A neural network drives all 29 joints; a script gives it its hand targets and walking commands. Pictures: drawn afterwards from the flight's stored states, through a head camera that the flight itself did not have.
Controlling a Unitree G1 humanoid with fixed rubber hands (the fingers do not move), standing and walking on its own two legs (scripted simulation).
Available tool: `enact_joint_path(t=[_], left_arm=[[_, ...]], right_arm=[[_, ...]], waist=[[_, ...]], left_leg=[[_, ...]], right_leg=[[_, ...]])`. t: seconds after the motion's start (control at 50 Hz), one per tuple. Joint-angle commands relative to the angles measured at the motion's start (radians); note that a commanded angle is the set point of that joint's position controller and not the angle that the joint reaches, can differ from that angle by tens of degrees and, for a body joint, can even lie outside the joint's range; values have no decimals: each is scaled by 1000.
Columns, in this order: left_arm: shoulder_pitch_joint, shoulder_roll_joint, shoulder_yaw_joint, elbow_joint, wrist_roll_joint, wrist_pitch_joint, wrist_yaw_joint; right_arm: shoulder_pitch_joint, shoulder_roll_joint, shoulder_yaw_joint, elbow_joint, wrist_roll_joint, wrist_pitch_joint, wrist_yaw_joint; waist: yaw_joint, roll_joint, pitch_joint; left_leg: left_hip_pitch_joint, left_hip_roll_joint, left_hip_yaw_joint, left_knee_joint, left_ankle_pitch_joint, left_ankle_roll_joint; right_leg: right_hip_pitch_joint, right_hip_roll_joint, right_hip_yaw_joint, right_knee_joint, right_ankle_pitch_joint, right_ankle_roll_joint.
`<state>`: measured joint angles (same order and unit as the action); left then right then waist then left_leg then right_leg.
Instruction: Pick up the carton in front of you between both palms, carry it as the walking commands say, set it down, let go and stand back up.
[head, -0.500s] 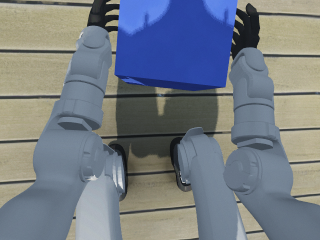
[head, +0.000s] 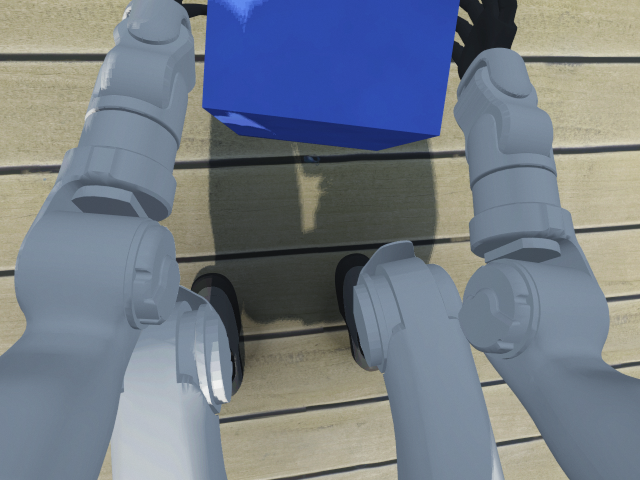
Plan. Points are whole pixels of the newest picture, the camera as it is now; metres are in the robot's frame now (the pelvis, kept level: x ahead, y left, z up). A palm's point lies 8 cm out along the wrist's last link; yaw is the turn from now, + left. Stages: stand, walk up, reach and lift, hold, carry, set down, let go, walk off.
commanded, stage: set down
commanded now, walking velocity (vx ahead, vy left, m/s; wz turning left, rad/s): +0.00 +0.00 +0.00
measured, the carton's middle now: (323, 46) +0.54 -0.07 -0.24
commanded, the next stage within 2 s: none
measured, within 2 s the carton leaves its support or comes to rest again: rests again in 0.30 s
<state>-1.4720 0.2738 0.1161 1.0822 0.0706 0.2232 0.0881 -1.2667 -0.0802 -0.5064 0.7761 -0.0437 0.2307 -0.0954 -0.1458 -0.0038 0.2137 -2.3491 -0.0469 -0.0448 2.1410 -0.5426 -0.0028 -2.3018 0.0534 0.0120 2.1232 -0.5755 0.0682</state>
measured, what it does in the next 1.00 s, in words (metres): stands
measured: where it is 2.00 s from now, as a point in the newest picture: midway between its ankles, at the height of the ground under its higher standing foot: (294, 342)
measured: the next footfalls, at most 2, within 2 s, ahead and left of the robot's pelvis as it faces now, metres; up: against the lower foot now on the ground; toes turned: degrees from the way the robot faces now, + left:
none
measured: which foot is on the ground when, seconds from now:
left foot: down 0.00-1.00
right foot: down 0.00-1.00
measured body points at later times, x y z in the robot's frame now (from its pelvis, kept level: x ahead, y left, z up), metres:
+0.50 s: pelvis -0.01 +0.01 -0.01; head +0.36 +0.02 +0.25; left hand +0.57 +0.08 -0.19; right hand +0.50 -0.22 -0.17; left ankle +0.11 +0.12 -0.35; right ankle +0.11 -0.13 -0.35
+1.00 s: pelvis -0.01 +0.01 -0.01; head +0.37 +0.02 +0.23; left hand +0.57 +0.13 -0.21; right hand +0.48 -0.25 -0.20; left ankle +0.11 +0.12 -0.35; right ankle +0.11 -0.13 -0.35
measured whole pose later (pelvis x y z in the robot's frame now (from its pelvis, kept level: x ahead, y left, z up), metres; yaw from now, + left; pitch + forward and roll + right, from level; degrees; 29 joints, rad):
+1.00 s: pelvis -0.01 +0.01 -0.01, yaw +0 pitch +37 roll -4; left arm -1.53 0.45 -0.04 1.21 -0.12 0.10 0.06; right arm -1.32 -0.24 -0.39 1.09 0.09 0.03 -0.09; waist -0.16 -0.01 0.40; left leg -2.28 -0.05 -0.04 2.19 -0.55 0.01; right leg -2.22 0.05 0.01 2.16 -0.58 0.08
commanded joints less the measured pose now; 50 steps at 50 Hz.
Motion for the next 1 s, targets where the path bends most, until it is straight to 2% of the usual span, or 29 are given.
enact_joint_path(t=[0.0, 0.02, 0.04, 0.06, 0.1, 0.12, 0.14, 0.16, 0.24, 0.26, 0.3, 0.36, 0.46, 0.5, 0.62, 0.64, 0.66, 0.7, 0.72, 0.78, 0.8, 0.82, 0.86, 0.88, 0.9, 0.92, 0.94, 0.96, 0.98], left_arm=[[-437, -951, -208, -111, -60, -49, -233], [-434, -977, -228, -108, -75, -55, -227], [-482, -952, -248, -125, -107, -62, -224], [-490, -916, -235, -136, -99, -71, -222], [-504, -895, -246, -108, -116, -68, -216], [-476, -876, -218, -84, -77, -67, -211], [-495, -869, -185, -78, -89, -75, -211], [-488, -833, -199, -75, -84, -74, -205], [-457, -814, -187, 9, -71, -65, -208], [-464, -838, -161, -43, -76, -80, -208], [-437, -818, -145, 17, -48, -71, -215], [-380, -748, -111, 51, -15, -68, -217], [-413, -730, -73, 46, 13, -67, -218], [-387, -696, -86, 27, 8, -63, -227], [-317, -604, -59, 101, 41, -47, -213], [-361, -627, -62, 80, 35, -53, -213], [-332, -597, -56, 102, 45, -51, -210], [-335, -541, -52, 44, 30, -73, -200], [-348, -553, -92, 58, 1, -72, -200], [-359, -194, -28, 42, 37, -99, -126], [-264, 105, 57, 60, 68, -118, -67], [-310, 185, -19, 12, -2, -134, -29], [-365, 263, -42, 37, -93, -135, 2], [-378, 222, -141, 35, -141, -132, -6], [-335, 232, -133, 96, -155, -139, -17], [-390, 205, -153, 26, -205, -145, -25], [-375, 200, -197, -13, -230, -156, -28], [-420, 256, -166, -4, -231, -155, -30], [-395, 206, -202, -8, -235, -157, -35]], right_arm=[[-552, 805, 390, -39, 59, -20, 293], [-572, 813, 408, -34, 80, -24, 289], [-571, 779, 394, 4, 68, -24, 280], [-539, 801, 379, 2, 42, -29, 278], [-613, 757, 381, -33, 55, -36, 280], [-552, 765, 386, -9, 55, -35, 280], [-590, 754, 365, 2, 42, -31, 280], [-591, 741, 368, 15, 54, -33, 277], [-600, 707, 315, 26, 30, -33, 294], [-588, 737, 338, 21, 37, -33, 290], [-597, 674, 308, 14, 21, -41, 288], [-567, 685, 285, 74, -10, -27, 293], [-523, 652, 221, 126, -35, -37, 294], [-504, 597, 218, 82, -55, -40, 292], [-468, 524, 177, 136, -71, -41, 282], [-445, 513, 143, 155, -72, -42, 286], [-462, 514, 146, 145, -69, -42, 287], [-437, 439, 157, 142, -69, -60, 264], [-412, 434, 145, 151, -61, -71, 250], [-340, 183, 81, 175, -54, -109, 169], [-223, -97, -5, 216, -74, -139, 110], [-224, -229, -15, 167, -33, -173, 50], [-228, -310, 41, 221, 45, -201, 6], [-200, -301, 54, 258, 84, -211, -5], [-244, -321, 82, 206, 115, -220, -10], [-220, -315, 111, 258, 125, -226, -4], [-295, -351, 100, 172, 137, -236, -8], [-245, -343, 149, 243, 170, -235, -5], [-255, -316, 181, 223, 202, -243, 6]], waist=[[-54, 203, -1079], [-28, 183, -1151], [-96, 183, -1126], [-84, 120, -1080], [-92, 187, -1108], [-31, 198, -1044], [-71, 148, -1014], [-38, 136, -999], [-36, 169, -916], [-33, 90, -957], [-26, 153, -883], [-12, 63, -819], [-18, 120, -754], [-43, 64, -722], [7, 99, -672], [-27, 146, -686], [-10, 92, -674], [-24, 78, -689], [-71, 91, -720], [-37, 98, -794], [-6, 125, -715], [-61, 149, -801], [-78, 70, -824], [-108, 148, -834], [-84, 153, -848], [-130, 109, -880], [-113, 152, -914], [-115, 102, -934], [-86, 166, -951]], left_leg=[[635, -90, 63, -127, 334, 14], [696, -90, 41, -133, 328, 16], [658, -89, 50, -109, 284, 10], [615, -92, 45, -121, 293, 15], [672, -87, 40, -119, 279, 16], [619, -92, 55, -109, 257, 14], [575, -88, 36, -133, 224, 24], [569, -86, 38, -132, 231, 24], [603, -81, 29, -126, 226, 20], [549, -100, 41, -120, 223, 30], [510, -85, 39, -118, 196, 23], [519, -82, 30, -110, 172, 31], [472, -81, 23, -120, 142, 37], [493, -85, 14, -122, 156, 40], [546, -72, 5, -123, 141, 25], [522, -68, 5, -101, 153, 25], [546, -74, -4, -121, 130, 35], [491, -71, 15, -112, 137, 21], [517, -69, 11, -122, 142, 16], [612, -34, 12, -100, 143, -4], [562, -33, 39, -110, 140, -21], [613, -8, 18, -112, 141, -29], [623, -7, 4, -98, 160, -24], [620, -2, 2, -112, 139, -30], [620, 8, -8, -92, 172, -22], [661, 5, -16, -79, 227, -21], [705, 19, -37, -80, 274, -32], [654, 24, -18, -59, 242, -19], [700, 18, -7, -54, 264, -24]], right_leg=[[465, 63, -71, -177, 416, -16], [442, 62, -101, -145, 385, -9], [457, 62, -100, -153, 355, -20], [464, 61, -107, -156, 380, -15], [431, 58, -99, -147, 351, -20], [428, 52, -72, -142, 321, -25], [430, 57, -84, -151, 315, -24], [427, 53, -87, -140, 320, -16], [383, 38, -81, -133, 279, -14], [431, 57, -83, -149, 301, -13], [417, 50, -75, -137, 286, -22], [402, 52, -76, -147, 250, -7], [328, 57, -70, -129, 215, -28], [313, 57, -95, -132, 211, -17], [321, 41, -73, -121, 186, -19], [275, 45, -63, -125, 190, -29], [288, 39, -75, -123, 172, -23], [334, 41, -84, -120, 215, -9], [373, 36, -96, -128, 231, -8], [414, 11, -82, -133, 209, 10], [383, 7, -79, -137, 220, 15], [408, -13, -92, -131, 245, 13], [452, -25, -86, -137, 276, 18], [444, -36, -86, -136, 295, 5], [411, -41, -75, -124, 310, 2], [422, -39, -72, -142, 344, 0], [398, -57, -74, -121, 366, -4], [453, -60, -59, -133, 377, -2], [442, -42, -60, -124, 385, -12]])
